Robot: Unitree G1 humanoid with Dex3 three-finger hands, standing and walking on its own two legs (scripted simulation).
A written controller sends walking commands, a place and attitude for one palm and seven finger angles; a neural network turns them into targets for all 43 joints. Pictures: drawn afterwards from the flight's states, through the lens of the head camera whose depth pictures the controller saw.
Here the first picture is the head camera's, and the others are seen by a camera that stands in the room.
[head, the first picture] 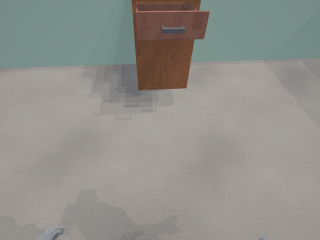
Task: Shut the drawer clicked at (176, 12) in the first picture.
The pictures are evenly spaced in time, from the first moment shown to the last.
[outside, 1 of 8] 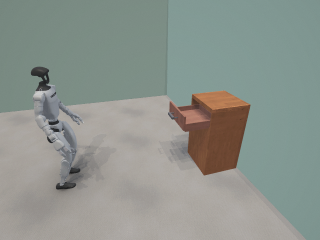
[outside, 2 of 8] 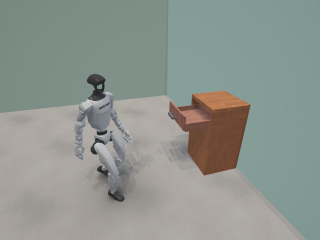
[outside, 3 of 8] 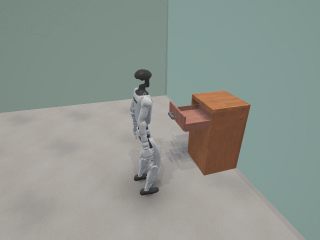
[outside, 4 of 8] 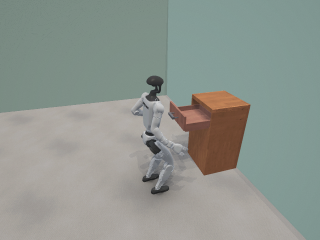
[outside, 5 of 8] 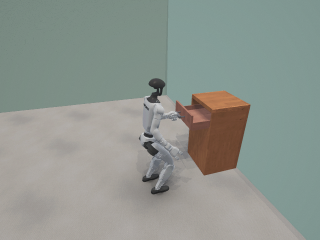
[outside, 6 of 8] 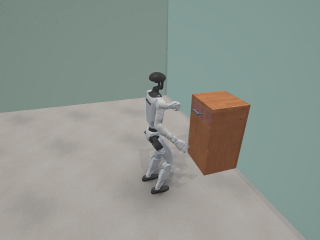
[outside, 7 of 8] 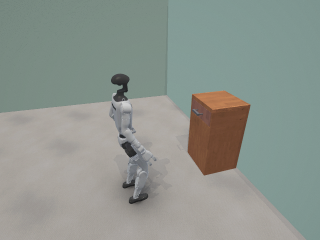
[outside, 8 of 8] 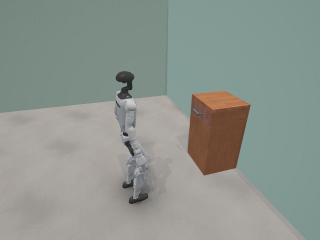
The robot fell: no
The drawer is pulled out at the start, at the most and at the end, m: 0.30 0.30 0.00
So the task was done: yes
